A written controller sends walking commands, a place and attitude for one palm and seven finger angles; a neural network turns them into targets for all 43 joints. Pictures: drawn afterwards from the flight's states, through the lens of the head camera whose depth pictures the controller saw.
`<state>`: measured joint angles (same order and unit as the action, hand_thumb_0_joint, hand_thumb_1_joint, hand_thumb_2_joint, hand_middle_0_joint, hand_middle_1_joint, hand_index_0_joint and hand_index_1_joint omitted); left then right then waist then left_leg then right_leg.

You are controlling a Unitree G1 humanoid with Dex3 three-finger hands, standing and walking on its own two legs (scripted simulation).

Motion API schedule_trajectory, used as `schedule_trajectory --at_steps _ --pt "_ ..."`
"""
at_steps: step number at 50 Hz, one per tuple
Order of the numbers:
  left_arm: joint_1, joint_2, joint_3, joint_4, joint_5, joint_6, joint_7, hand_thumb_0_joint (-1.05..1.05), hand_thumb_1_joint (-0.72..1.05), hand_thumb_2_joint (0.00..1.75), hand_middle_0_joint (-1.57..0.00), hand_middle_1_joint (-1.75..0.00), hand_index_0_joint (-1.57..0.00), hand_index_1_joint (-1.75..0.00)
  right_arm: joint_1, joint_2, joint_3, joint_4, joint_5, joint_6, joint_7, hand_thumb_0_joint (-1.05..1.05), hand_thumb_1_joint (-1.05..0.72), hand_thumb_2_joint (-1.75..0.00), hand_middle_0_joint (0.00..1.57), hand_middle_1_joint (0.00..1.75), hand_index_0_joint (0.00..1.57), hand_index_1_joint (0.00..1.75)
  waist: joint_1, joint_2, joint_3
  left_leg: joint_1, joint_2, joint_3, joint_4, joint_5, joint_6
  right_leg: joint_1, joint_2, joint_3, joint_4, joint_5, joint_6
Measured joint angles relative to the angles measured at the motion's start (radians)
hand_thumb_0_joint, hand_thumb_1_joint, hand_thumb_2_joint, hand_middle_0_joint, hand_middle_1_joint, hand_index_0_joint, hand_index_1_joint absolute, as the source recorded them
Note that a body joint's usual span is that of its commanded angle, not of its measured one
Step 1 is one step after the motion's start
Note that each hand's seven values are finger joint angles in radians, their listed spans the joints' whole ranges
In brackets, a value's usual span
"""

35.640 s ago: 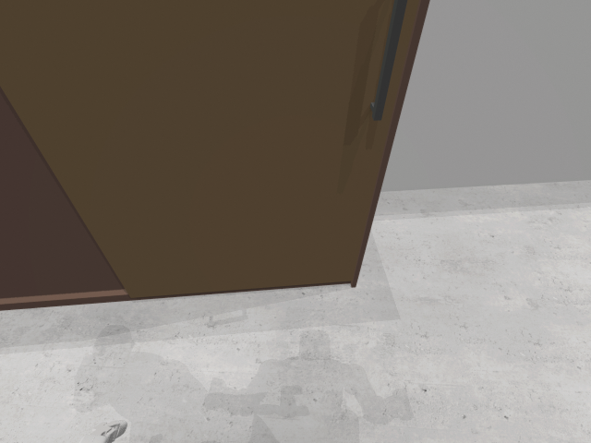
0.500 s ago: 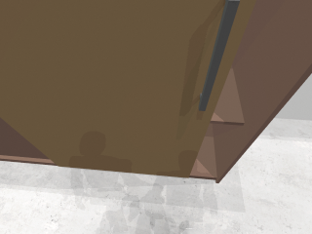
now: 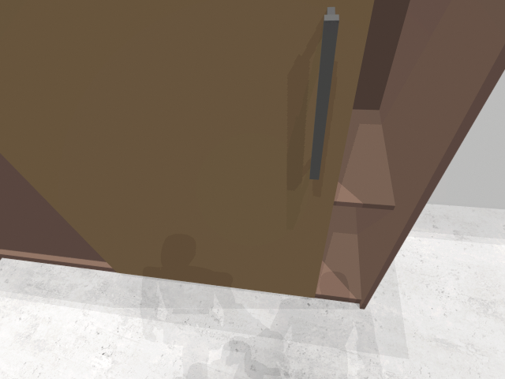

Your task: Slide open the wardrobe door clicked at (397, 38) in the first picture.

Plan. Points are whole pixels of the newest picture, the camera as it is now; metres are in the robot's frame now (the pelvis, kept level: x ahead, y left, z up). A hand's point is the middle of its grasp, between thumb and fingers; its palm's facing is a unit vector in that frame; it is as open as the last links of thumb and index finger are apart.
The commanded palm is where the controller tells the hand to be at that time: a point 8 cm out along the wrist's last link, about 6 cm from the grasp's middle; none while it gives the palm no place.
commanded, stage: come to a stop and stand still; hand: right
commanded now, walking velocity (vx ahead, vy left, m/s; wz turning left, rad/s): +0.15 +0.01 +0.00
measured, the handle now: (321, 108) +0.50 -0.09 +0.17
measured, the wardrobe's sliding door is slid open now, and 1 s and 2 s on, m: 0.18 0.18 0.18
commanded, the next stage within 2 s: look again from close up in 0.98 s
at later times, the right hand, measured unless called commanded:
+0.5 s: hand out of the picture -0.06 -0.12 -0.17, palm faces +0.10 +0.98 -0.15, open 7.4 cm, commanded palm none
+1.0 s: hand out of the picture -0.02 -0.18 -0.19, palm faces +0.05 +0.98 -0.17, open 7.4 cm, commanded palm none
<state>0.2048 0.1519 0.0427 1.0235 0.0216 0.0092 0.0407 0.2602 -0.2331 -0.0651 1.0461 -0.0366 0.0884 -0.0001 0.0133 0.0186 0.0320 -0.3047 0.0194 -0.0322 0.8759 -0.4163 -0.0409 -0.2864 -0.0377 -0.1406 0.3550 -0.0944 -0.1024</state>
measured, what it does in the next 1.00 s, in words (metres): steps on the spot: left foot, then right foot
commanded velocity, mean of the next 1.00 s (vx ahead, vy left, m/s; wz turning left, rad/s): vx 0.07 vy -0.03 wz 0.00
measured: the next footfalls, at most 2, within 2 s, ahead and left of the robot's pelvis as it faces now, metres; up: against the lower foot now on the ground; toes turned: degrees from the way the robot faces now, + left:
left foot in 0.20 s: -0.02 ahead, +0.13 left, +0.00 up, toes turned +2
right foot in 0.56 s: +0.01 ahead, -0.12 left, +0.00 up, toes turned -5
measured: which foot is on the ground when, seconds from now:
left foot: up 0.00-0.18, down 0.20-1.00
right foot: down 0.00-0.20, up 0.22-0.54, down 0.56-1.00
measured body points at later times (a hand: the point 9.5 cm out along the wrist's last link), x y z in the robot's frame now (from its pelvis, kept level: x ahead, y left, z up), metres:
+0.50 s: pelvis -0.03 +0.02 +0.00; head -0.03 +0.03 +0.45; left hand -0.07 +0.24 -0.17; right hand -0.06 -0.18 -0.16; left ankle -0.06 +0.13 -0.75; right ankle -0.05 -0.11 -0.72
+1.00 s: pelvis -0.01 -0.01 -0.01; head +0.01 -0.02 +0.44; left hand -0.02 +0.20 -0.17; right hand -0.02 -0.23 -0.17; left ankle -0.06 +0.13 -0.75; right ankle -0.03 -0.12 -0.75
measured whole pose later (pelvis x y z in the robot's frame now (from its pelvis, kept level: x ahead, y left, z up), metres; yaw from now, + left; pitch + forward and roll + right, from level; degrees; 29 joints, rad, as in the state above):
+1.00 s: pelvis -0.01 -0.01 -0.01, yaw -1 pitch +0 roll -1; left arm 0.27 0.12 0.00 1.17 0.01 -0.01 0.04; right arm 0.26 -0.15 -0.01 1.16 -0.01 -0.01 -0.03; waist 0.00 0.03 0.05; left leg -0.09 0.07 0.05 0.41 -0.31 -0.04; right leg -0.15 0.00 -0.08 0.41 -0.26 -0.01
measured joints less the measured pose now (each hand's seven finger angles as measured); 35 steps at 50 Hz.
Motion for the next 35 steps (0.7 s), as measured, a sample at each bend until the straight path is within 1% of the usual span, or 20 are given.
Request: schedule_trajectory --at_steps 3,5,7,8,9,10,11,12,14,15,17,19,21,25,26,28,29,30,32,35 --pt "0.04 0.016 0.008 0.033 0.006 0.013 -0.007 0.0 0.91 0.9 -0.2 -0.3 -0.2 -0.3 0.007 0.015 0.009 0.003 0.003 -0.004 0.002 0.01 -0.91 -0.89 0.2 0.3 0.19 0.3 0.011 -0.011 -0.015 0.033 -0.003 0.032 -0.094 -0.026 0.023 0.006 0.001 0.006 -0.034 0.029 0.011" --pt "0.065 0.026 0.013 0.056 0.009 0.021 -0.012 0.0 0.91 0.9 -0.2 -0.3 -0.2 -0.3 0.015 0.028 0.015 0.006 0.006 -0.011 0.002 0.0 -0.91 -0.89 0.2 0.3 0.19 0.3 0.016 -0.019 -0.025 0.062 -0.013 0.059 -0.164 -0.041 0.04 0.011 0.005 0.009 -0.059 0.046 0.02" --pt "0.088 0.033 0.018 0.076 0.012 0.031 -0.015 0.01 0.91 0.9 -0.2 -0.3 -0.2 -0.3 0.03 0.043 0.018 0.009 0.01 -0.02 0.001 0.0 -0.91 -0.89 0.2 0.3 0.19 0.3 0.015 -0.023 -0.039 0.102 -0.027 0.089 -0.256 -0.036 0.058 0.013 0.015 0.007 -0.08 0.047 0.03" --pt "0.097 0.035 0.021 0.086 0.012 0.037 -0.016 0.01 0.91 0.9 -0.2 -0.3 -0.2 -0.3 0.042 0.05 0.02 0.01 0.011 -0.026 0.0 0.0 -0.91 -0.89 0.2 0.3 0.19 0.3 0.012 -0.021 -0.045 0.132 -0.033 0.103 -0.323 -0.021 0.067 0.011 0.024 0.003 -0.08 0.03 0.038" --pt "0.106 0.032 0.022 0.092 0.009 0.043 -0.016 0.01 0.91 0.9 -0.2 -0.3 -0.2 -0.3 0.059 0.051 0.022 0.009 0.009 -0.036 -0.002 0.0 -0.91 -0.89 0.2 0.3 0.19 0.3 0.006 -0.003 -0.053 0.168 -0.03 0.102 -0.414 -0.029 0.078 -0.003 0.041 -0.007 -0.057 -0.016 0.052" --pt "0.112 0.025 0.023 0.095 0.003 0.047 -0.018 0.01 0.91 0.9 -0.2 -0.3 -0.2 -0.3 0.076 0.05 0.023 0.01 0.005 -0.047 -0.006 0.0 -0.91 -0.89 0.2 0.3 0.19 0.3 -0.003 0.025 -0.062 0.186 -0.017 0.069 -0.501 -0.051 0.1 -0.039 0.065 -0.019 0.002 -0.104 0.078" --pt "0.111 0.028 0.025 0.1 0.001 0.054 -0.02 0.01 0.91 0.9 -0.2 -0.3 -0.2 -0.3 0.08 0.062 0.027 0.026 0.002 -0.049 -0.014 0.0 -0.91 -0.89 0.2 0.3 0.19 0.3 -0.009 0.014 -0.058 0.176 -0.019 0.066 -0.518 0.034 0.108 -0.082 0.066 0.003 0.098 -0.179 0.094" --pt "0.111 0.031 0.027 0.101 0.002 0.061 -0.024 0.01 0.91 0.9 -0.2 -0.3 -0.2 -0.3 0.084 0.074 0.033 0.039 0.001 -0.044 -0.019 0.0 -0.91 -0.89 0.2 0.3 0.19 0.3 -0.009 0.001 -0.053 0.172 -0.021 0.072 -0.522 0.113 0.107 -0.124 0.068 0.034 0.217 -0.213 0.104" --pt "0.122 0.029 0.029 0.101 0.005 0.065 -0.036 0.01 0.91 0.9 -0.19 -0.3 -0.2 -0.3 0.097 0.089 0.039 0.067 0.008 -0.04 -0.021 0.0 -0.91 -0.89 0.2 0.3 0.19 0.3 0.0 -0.008 -0.058 0.178 -0.017 0.08 -0.542 0.193 0.097 -0.188 0.072 0.069 0.46 -0.2 0.118" --pt "0.132 0.025 0.028 0.101 0.006 0.059 -0.04 0.01 0.91 0.9 -0.19 -0.3 -0.2 -0.3 0.103 0.093 0.041 0.079 0.011 -0.045 -0.023 0.0 -0.91 -0.89 0.2 0.3 0.2 0.3 0.005 -0.008 -0.064 0.184 -0.015 0.081 -0.555 0.206 0.09 -0.199 0.068 0.075 0.54 -0.183 0.12" --pt "0.153 0.016 0.026 0.101 0.006 0.042 -0.047 0.01 0.91 0.9 -0.19 -0.3 -0.19 -0.3 0.11 0.102 0.045 0.09 0.013 -0.067 -0.023 0.01 -0.91 -0.89 0.2 0.3 0.2 0.3 0.009 -0.011 -0.071 0.194 -0.016 0.083 -0.574 0.215 0.079 -0.189 0.05 0.085 0.613 -0.153 0.123" --pt "0.17 0.008 0.024 0.104 0.006 0.031 -0.047 0.01 0.91 0.9 -0.19 -0.3 -0.19 -0.3 0.107 0.113 0.048 0.088 0.011 -0.09 -0.023 0.01 -0.91 -0.89 0.2 0.3 0.2 0.3 0.006 -0.02 -0.07 0.198 -0.019 0.088 -0.579 0.215 0.079 -0.158 0.028 0.096 0.604 -0.159 0.123" --pt "0.177 0.001 0.021 0.111 0.007 0.026 -0.044 0.01 0.91 0.9 -0.19 -0.3 -0.19 -0.3 0.099 0.126 0.049 0.079 0.007 -0.107 -0.022 0.01 -0.91 -0.89 0.2 0.3 0.2 0.3 -0.003 -0.031 -0.063 0.199 -0.019 0.096 -0.575 0.21 0.079 -0.119 0.009 0.101 0.545 -0.193 0.122" --pt "0.16 -0.018 0.005 0.122 0.002 0.014 -0.034 0.01 0.91 0.9 -0.19 -0.3 -0.19 -0.3 0.079 0.142 0.047 0.07 0.001 -0.124 -0.017 0.01 -0.91 -0.89 0.2 0.3 0.2 0.3 -0.028 -0.027 -0.043 0.189 -0.002 0.106 -0.532 0.181 0.066 -0.025 -0.009 0.092 0.323 -0.271 0.118" --pt "0.151 -0.023 0.0 0.121 0.001 0.007 -0.031 0.01 0.91 0.9 -0.19 -0.3 -0.19 -0.3 0.075 0.143 0.047 0.073 0.001 -0.123 -0.016 0.01 -0.91 -0.89 0.2 0.3 0.2 0.3 -0.032 -0.021 -0.037 0.183 0.004 0.106 -0.508 0.167 0.06 0.006 -0.008 0.088 0.245 -0.249 0.116" --pt "0.139 -0.025 -0.011 0.114 -0.002 -0.016 -0.025 0.01 0.91 0.9 -0.19 -0.3 -0.19 -0.3 0.076 0.145 0.047 0.082 0.009 -0.118 -0.015 0.01 -0.91 -0.89 0.2 0.3 0.2 0.3 -0.035 -0.03 -0.031 0.161 0.001 0.113 -0.44 0.125 0.045 0.07 -0.015 0.095 0.103 -0.137 0.106" --pt "0.126 -0.032 -0.014 0.119 -0.003 -0.026 -0.019 0.01 0.91 0.9 -0.19 -0.3 -0.19 -0.3 0.073 0.141 0.047 0.09 0.013 -0.113 -0.014 0.01 -0.91 -0.89 0.2 0.3 0.2 0.3 -0.033 -0.02 -0.027 0.15 0.009 0.111 -0.401 0.101 0.037 0.074 -0.01 0.095 0.101 -0.118 0.103" --pt "0.115 -0.043 -0.018 0.121 -0.002 -0.03 -0.014 0.01 0.91 0.9 -0.19 -0.3 -0.19 -0.3 0.072 0.134 0.046 0.097 0.014 -0.105 -0.015 0.01 -0.91 -0.89 0.2 0.3 0.2 0.3 -0.035 -0.003 -0.024 0.149 0.021 0.103 -0.381 0.088 0.034 0.076 0.0 0.088 0.119 -0.135 0.105" --pt "0.104 -0.049 -0.025 0.129 0.005 -0.024 0.001 0.02 0.93 0.9 -0.19 -0.3 -0.2 -0.3 0.074 0.126 0.045 0.107 0.012 -0.091 -0.021 0.01 -0.91 -0.89 0.2 0.3 0.2 0.3 -0.038 0.014 -0.03 0.16 0.03 0.093 -0.379 0.078 0.026 0.086 0.007 0.077 0.138 -0.177 0.106" --pt "0.096 -0.045 -0.031 0.135 -0.002 -0.024 0.008 0.03 0.94 0.9 -0.2 -0.3 -0.2 -0.3 0.063 0.118 0.048 0.118 0.014 -0.083 -0.019 0.01 -0.91 -0.89 0.2 0.3 0.2 0.3 -0.038 0.02 -0.027 0.179 0.036 0.086 -0.402 0.083 0.013 0.103 0.014 0.069 0.124 -0.189 0.105"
